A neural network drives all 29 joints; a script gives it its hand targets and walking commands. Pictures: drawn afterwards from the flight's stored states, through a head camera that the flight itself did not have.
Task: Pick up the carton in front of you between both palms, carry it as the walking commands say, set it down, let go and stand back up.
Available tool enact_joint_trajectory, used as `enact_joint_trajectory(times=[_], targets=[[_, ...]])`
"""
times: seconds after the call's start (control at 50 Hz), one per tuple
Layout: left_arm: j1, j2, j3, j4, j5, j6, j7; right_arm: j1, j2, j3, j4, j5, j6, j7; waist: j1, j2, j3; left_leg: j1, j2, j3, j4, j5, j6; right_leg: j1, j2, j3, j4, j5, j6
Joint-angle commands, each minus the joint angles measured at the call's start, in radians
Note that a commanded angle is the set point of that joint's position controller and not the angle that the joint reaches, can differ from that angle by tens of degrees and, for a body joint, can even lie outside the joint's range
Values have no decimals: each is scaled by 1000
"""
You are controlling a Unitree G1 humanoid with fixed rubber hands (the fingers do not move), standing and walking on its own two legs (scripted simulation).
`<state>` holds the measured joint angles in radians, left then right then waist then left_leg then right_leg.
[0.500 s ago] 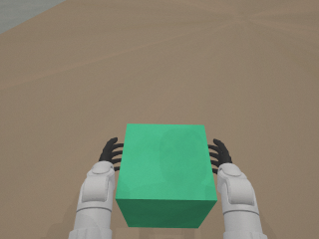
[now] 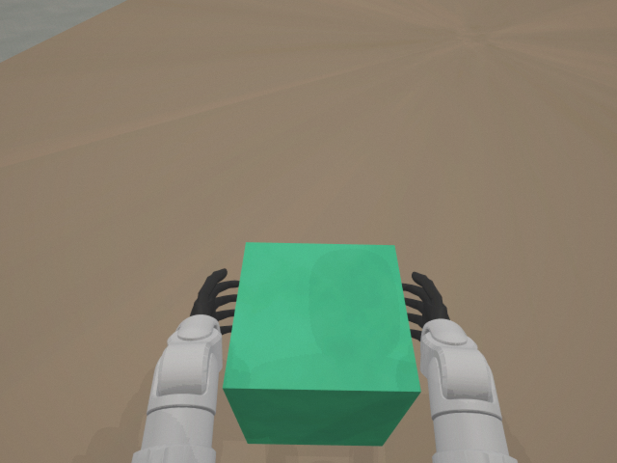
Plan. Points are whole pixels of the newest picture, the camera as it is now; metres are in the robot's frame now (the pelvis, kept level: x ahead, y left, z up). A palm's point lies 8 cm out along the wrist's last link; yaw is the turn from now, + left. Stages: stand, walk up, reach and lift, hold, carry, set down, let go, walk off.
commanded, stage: carry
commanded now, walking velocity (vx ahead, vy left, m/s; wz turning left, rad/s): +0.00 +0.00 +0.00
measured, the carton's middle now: (317, 349) +0.30 +0.00 -0.04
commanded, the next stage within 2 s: hold in 1.08 s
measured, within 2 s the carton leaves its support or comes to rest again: neither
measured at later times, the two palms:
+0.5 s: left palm (192, 350) +0.25 +0.16 +0.05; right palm (436, 353) +0.25 -0.14 +0.05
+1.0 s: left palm (184, 359) +0.24 +0.16 +0.05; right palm (431, 362) +0.24 -0.14 +0.05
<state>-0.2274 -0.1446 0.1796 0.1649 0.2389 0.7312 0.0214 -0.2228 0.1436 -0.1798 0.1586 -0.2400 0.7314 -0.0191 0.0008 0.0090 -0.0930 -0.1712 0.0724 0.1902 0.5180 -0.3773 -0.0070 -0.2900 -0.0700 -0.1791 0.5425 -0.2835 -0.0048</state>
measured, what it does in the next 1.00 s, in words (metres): shifts its weight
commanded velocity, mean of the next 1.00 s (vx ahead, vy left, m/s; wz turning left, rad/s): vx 0.00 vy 0.00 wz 0.00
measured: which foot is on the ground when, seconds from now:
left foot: down 0.00-1.00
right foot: down 0.00-1.00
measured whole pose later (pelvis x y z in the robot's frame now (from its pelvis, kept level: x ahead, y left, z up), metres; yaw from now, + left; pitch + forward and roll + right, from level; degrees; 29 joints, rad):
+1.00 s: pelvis -0.05 +0.01 +0.00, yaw +0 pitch +2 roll +0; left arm -0.25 -0.15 0.20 0.19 0.25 0.73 0.02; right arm -0.25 0.15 -0.20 0.19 -0.26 0.73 -0.01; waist 0.00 0.00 -0.09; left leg -0.24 0.05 0.20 0.52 -0.30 0.03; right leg -0.34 -0.10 -0.17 0.50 -0.18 0.01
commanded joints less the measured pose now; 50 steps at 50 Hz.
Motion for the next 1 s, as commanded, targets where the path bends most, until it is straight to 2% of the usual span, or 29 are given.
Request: enact_joint_trajectory(times=[0.0,0.14,0.34,0.98], targets=[[-429,-866,-529,-37,-230,-30,-217,-433,863,532,-32,229,-29,216,0,-7,-236,36,101,-75,-57,425,3,139,-104,91,-40,446,-11],[-450,-877,-515,-10,-225,-30,-224,-451,877,515,0,221,-28,223,0,-7,-209,7,101,-85,-92,319,11,117,-104,97,-73,344,-9],[-465,-890,-521,-10,-231,-30,-229,-460,891,515,1,222,-28,227,0,-7,-211,-18,101,-94,-112,250,20,104,-103,100,-91,279,-5],[-457,-888,-523,-16,-230,-29,-228,-457,889,522,-6,226,-28,225,-2,-7,-227,-52,98,-105,-106,246,34,86,-104,99,-86,262,5]])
